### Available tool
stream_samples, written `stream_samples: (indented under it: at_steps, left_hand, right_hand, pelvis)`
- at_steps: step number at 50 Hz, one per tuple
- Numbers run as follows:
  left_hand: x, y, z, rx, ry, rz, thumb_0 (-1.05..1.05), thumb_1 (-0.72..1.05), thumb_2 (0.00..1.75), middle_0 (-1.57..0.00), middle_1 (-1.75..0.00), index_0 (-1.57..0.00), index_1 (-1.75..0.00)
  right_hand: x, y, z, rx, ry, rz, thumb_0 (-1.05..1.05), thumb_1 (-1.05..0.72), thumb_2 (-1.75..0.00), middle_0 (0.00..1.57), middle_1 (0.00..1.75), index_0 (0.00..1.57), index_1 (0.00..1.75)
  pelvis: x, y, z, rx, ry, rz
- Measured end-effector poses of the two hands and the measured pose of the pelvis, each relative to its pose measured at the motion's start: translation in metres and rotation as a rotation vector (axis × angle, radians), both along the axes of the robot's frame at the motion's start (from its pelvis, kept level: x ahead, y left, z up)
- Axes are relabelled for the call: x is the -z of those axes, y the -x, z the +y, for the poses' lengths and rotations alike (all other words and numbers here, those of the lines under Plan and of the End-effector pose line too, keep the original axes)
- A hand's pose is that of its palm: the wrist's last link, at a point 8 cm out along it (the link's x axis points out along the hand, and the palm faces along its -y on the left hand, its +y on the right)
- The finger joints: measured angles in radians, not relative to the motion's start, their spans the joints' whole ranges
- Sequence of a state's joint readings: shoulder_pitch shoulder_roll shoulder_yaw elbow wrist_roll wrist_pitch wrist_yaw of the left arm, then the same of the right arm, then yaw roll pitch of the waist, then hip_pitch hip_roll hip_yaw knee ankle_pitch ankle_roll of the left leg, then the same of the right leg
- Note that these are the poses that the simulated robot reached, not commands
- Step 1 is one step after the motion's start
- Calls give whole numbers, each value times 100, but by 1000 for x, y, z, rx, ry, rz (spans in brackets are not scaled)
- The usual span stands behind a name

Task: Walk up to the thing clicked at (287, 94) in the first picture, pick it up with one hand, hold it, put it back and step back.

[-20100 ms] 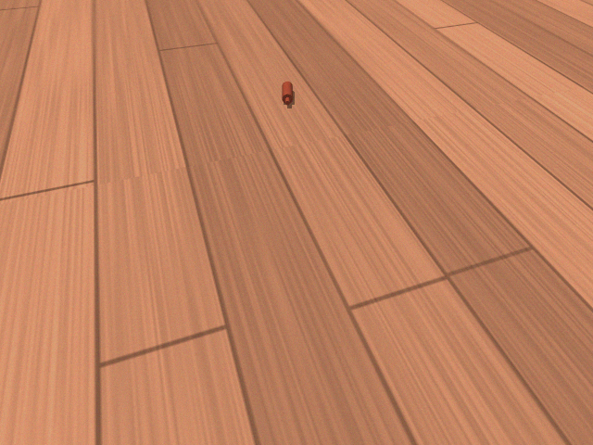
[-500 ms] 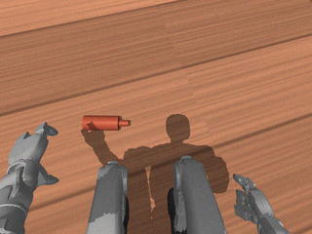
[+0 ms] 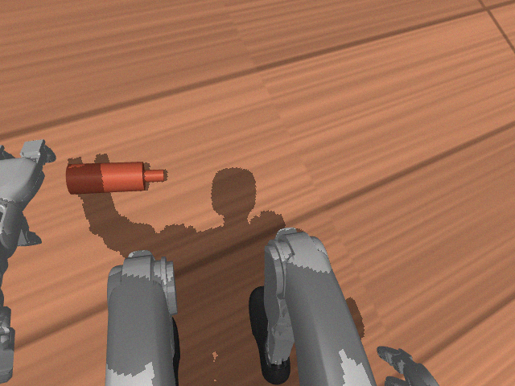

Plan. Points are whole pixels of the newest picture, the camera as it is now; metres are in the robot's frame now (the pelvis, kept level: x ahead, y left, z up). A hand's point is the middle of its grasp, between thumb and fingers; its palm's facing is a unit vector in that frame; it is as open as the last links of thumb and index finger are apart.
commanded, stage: rise first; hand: left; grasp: from above
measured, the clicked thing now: (118, 177) +0.52 +0.19 -0.35
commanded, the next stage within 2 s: none
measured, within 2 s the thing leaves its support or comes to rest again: neither
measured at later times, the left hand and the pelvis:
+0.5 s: hand (43, 191) +0.45 +0.29 -0.20, palm faces -0.47 -0.02 -0.88, open 13.9 cm; pelvis +0.01 +0.00 -0.03, yaw -1 degrees
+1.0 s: hand (53, 187) +0.47 +0.28 -0.22, palm faces -0.48 -0.03 -0.88, open 14.0 cm; pelvis +0.01 +0.00 -0.04, yaw -2 degrees
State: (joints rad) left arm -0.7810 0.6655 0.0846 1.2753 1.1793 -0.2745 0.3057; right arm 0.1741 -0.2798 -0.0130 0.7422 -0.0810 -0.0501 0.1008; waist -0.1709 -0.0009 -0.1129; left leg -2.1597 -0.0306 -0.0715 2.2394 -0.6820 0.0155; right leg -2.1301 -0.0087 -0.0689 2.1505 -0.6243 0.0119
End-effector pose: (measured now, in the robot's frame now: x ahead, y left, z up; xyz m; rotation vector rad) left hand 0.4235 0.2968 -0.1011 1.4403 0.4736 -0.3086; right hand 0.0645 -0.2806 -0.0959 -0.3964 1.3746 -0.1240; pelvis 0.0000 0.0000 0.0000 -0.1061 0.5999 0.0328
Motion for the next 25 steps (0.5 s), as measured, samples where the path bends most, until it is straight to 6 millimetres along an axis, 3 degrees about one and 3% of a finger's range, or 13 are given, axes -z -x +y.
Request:
stream_samples:
  at_steps: [25]
  left_hand:
    - [46,-35,-10,90,-61,-14,0,-48,98,-12,-95,-12,-94]
  right_hand:
    - [35,4,4,-32,-20,86,0,-91,-90,20,29,20,30]
  pelvis:
    - [34,-9,-2,15,7,18]
